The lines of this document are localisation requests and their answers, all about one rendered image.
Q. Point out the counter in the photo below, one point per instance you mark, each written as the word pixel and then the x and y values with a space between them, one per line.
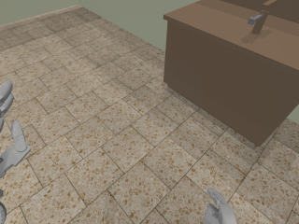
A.
pixel 246 76

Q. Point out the robot right hand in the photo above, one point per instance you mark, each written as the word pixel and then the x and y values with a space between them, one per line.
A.
pixel 224 215

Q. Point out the tap lever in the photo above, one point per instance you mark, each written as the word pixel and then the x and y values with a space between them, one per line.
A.
pixel 252 20

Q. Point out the robot left hand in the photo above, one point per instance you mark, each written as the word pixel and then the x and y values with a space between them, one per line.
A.
pixel 13 155

